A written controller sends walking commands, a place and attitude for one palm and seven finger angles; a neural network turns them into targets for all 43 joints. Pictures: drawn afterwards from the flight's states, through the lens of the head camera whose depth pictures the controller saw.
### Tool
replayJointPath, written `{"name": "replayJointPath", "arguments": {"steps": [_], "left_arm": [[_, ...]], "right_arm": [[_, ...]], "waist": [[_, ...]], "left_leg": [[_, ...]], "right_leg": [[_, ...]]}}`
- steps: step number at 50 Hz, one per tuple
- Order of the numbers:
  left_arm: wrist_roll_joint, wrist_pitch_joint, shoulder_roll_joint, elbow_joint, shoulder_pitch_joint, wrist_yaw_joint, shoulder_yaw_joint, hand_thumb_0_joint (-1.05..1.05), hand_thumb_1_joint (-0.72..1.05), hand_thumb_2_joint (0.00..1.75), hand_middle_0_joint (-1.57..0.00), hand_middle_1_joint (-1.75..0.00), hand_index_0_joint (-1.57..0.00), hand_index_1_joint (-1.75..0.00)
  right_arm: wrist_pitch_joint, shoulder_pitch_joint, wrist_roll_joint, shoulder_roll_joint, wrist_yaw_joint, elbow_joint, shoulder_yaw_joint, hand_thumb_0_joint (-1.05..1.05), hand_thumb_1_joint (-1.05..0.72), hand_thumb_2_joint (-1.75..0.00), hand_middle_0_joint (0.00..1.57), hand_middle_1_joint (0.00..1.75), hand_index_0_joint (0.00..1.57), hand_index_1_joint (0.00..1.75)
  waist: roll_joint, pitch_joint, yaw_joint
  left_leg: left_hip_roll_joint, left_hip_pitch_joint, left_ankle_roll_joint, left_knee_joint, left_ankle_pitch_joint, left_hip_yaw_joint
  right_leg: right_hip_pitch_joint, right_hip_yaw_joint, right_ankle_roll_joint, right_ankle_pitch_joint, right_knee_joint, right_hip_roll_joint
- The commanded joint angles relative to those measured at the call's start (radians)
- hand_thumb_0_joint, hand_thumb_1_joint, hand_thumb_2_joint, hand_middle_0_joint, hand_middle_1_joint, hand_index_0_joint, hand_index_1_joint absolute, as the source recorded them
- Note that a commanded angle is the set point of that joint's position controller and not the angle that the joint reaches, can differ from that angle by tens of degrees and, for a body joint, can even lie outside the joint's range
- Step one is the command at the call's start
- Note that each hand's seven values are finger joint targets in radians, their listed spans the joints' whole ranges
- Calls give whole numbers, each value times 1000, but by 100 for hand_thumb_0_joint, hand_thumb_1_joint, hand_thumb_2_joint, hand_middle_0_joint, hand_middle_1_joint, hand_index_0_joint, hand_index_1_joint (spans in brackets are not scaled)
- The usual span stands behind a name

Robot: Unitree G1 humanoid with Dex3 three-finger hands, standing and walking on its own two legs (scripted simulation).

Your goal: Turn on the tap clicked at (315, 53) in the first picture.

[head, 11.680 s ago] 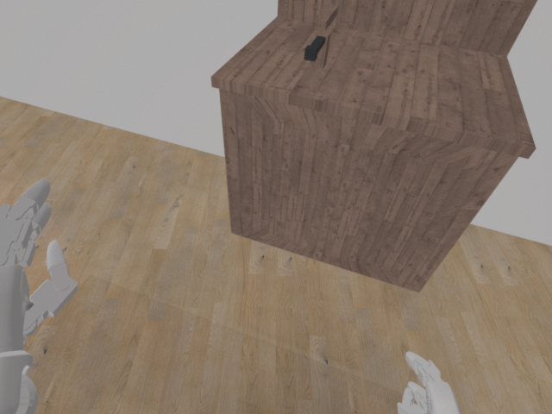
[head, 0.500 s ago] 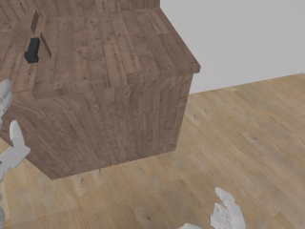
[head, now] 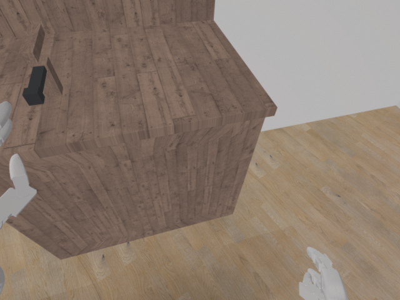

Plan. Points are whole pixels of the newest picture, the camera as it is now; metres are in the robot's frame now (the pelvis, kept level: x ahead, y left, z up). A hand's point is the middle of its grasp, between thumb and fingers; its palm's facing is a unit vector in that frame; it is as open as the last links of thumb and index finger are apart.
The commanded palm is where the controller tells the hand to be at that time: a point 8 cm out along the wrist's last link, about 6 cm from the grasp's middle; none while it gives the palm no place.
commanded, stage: come to a stop and stand still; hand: left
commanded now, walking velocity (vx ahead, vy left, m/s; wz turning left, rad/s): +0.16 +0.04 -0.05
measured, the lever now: (34, 96) +0.47 +0.38 +0.14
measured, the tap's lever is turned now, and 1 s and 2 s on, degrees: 0 0 0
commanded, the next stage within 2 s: look again from close up in 1.62 s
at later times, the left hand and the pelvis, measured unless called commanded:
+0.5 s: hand (43, 179) +0.24 +0.24 +0.17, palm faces +0.35 -0.80 -0.48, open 7.4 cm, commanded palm +0.19 +0.28 +0.19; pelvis +0.02 +0.01 +0.00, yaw -1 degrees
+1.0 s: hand out of the picture +0.23 +0.31 +0.18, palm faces +0.45 -0.83 -0.32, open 7.4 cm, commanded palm +0.17 +0.33 +0.19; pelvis +0.01 +0.05 +0.01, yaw -1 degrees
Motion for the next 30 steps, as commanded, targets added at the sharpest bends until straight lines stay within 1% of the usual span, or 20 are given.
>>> {"name": "replayJointPath", "arguments": {"steps": [1, 4, 7, 8, 9, 10, 11, 13, 15, 17, 19, 20, 22, 23, 24, 25, 26, 27, 28, 30], "left_arm": [[-8, -54, 102, -265, -51, 4, 56, 0, 90, 90, -20, -30, -20, -30], [-13, -34, 99, -250, 5, 9, 58, 0, 90, 90, -20, -30, -20, -30], [-13, -14, 130, -214, 7, 14, 95, 0, 90, 90, -20, -30, -20, -30], [-10, -9, 147, -189, 0, 16, 108, 0, 90, 90, -20, -30, -20, -30], [-17, -3, 150, -159, -17, 15, 115, 0, 90, 90, -20, -30, -20, -30], [-31, 11, 121, -119, -6, 8, 101, 0, 90, 90, -20, -30, -20, -30], [-32, 17, 127, -126, -9, 5, 101, 0, 90, 90, -20, -30, -20, -30], [-24, 13, 146, -144, 15, 14, 123, 0, 90, 90, -20, -30, -20, -30], [-15, 6, 128, -178, 35, 19, 115, 0, 90, 90, -20, -30, -20, -30], [-10, 4, 130, -213, 49, 25, 116, 0, 90, 90, -20, -30, -20, -30], [-11, 14, 116, -239, 62, 25, 97, 0, 90, 90, -20, -30, -20, -30], [-12, 15, 121, -260, 51, 27, 92, 0, 90, 90, -20, -30, -20, -30], [-14, 12, 125, -298, 39, 24, 80, 0, 90, 90, -20, -30, -20, -30], [-16, 12, 115, -234, 81, 20, 86, 0, 90, 90, -20, -30, -20, -30], [98, -86, 842, -301, -943, 1, 619, 0, 90, 90, -20, -30, -20, -30], [8, -17, 278, 203, -423, -44, 225, 0, 90, 90, -20, -30, -20, -30], [-13, -24, 171, 128, -420, -46, 138, 0, 90, 90, -20, -30, -20, -30], [-11, -58, 163, 38, -434, -45, 84, 0, 90, 90, -20, -30, -20, -30], [-26, -62, 115, -6, -332, -44, 33, 0, 90, 90, -20, -30, -20, -30], [-25, -59, 46, -106, -212, -50, -45, 0, 90, 90, -20, -30, -20, -30]], "right_arm": [[-66, -43, 5, -107, 17, -130, -16, 0, -90, -90, 20, 30, 20, 30], [-73, -35, 1, -104, 25, -131, -3, 0, -90, -90, 20, 30, 20, 30], [-57, -55, 2, -93, 18, -137, 14, 0, -90, -90, 20, 30, 20, 30], [-48, -53, -1, -80, 17, -137, 22, 0, -90, -90, 20, 30, 20, 30], [-46, -52, 0, -61, 19, -141, 29, 0, -90, -90, 20, 30, 20, 30], [-47, -35, 3, -62, 24, -139, 21, 0, -90, -90, 20, 30, 20, 30], [-43, -50, 7, -72, 32, -143, 14, 0, -90, -90, 20, 30, 20, 30], [-32, -86, 6, -43, 27, -136, 40, 0, -90, -90, 20, 30, 20, 30], [-18, -101, -3, -38, 18, -141, 51, 0, -90, -90, 20, 30, 20, 30], [-5, -99, -9, -41, 11, -150, 50, 0, -90, -90, 20, 30, 20, 30], [7, -75, -10, -56, 7, -156, 34, 0, -90, -90, 20, 30, 20, 30], [12, -65, -11, -65, 4, -155, 26, 0, -90, -90, 20, 30, 20, 30], [4, -71, -3, -102, -2, -173, 7, 0, -90, -90, 20, 30, 20, 30], [1, -67, -5, -102, -3, -172, 14, 0, -90, -90, 20, 30, 20, 30], [-95, 95, -65, -124, 5, -113, -41, 0, -90, -90, 20, 30, 20, 30], [-105, 36, -24, -29, 33, -96, 15, 0, -90, -90, 20, 30, 20, 30], [-127, 11, 13, -77, 49, -151, -3, 0, -90, -90, 20, 30, 20, 30], [-140, 12, 12, -80, 54, -152, 9, 0, -90, -90, 20, 30, 20, 30], [-147, -6, 8, -102, 62, -138, 2, 0, -90, -90, 20, 30, 20, 30], [-153, -49, 3, -121, 81, -164, 0, 0, -90, -90, 20, 30, 20, 30]], "waist": [[273, -146, 5], [269, -162, -2], [186, -166, 8], [105, -183, 0], [-22, -190, -10], [-174, -189, -5], [-205, -193, 0], [-156, -192, 8], [-128, -214, 13], [-97, -232, 15], [-88, -240, 6], [-49, -245, 1], [110, -214, 15], [200, -176, 18], [-1, -25, 78], [-60, -165, 22], [56, -205, 26], [87, -200, 28], [149, -204, 33], [249, -168, 48]], "left_leg": [[225, 214, 164, -229, 383, -220], [202, 153, 129, -206, 394, -176], [176, 72, 60, -101, 338, -121], [134, -6, 30, -28, 248, -84], [48, -55, -16, 51, 98, -30], [-42, -95, -49, 145, -83, -33], [-46, -125, -49, 246, -206, -78], [-30, -154, -38, 284, -243, -141], [-39, -121, -39, 189, -191, -114], [-53, -80, -38, 49, -103, -86], [-57, 17, -35, -78, 37, -83], [-39, 77, -30, -136, 138, -83], [103, 131, 10, -186, 366, -190], [156, 81, 39, -237, 339, -247], [91, -169, 50, 29, 231, -117], [-65, -30, -14, 75, 58, -153], [-75, 45, -21, -2, 55, -144], [-62, 86, -22, -74, 75, -100], [-57, 124, -11, -137, 123, -113], [23, 94, 19, -244, 177, -209]], "right_leg": [[-146, -29, 15, 64, -13, -2], [4, -81, 14, 122, -222, 40], [196, -67, 9, 339, -473, 34], [287, 20, -14, 538, -485, -34], [301, 167, -56, 778, -486, -141], [304, 269, -113, 933, -511, -219], [317, 314, -146, 1051, -518, -272], [348, 250, -158, 1128, -481, -286], [370, 162, -136, 1098, -461, -243], [384, 117, -115, 1045, -442, -209], [328, 100, -87, 890, -432, -180], [291, 90, -67, 791, -419, -163], [179, 64, -18, 473, -387, -73], [145, 33, 1, 293, -358, -22], [135, 161, -13, 459, -538, -86], [111, 295, -154, 568, -539, -177], [166, 352, -169, 705, -509, -211], [175, 280, -134, 665, -504, -181], [197, 202, -98, 532, -499, -125], [183, 103, -47, 329, -443, -16]]}}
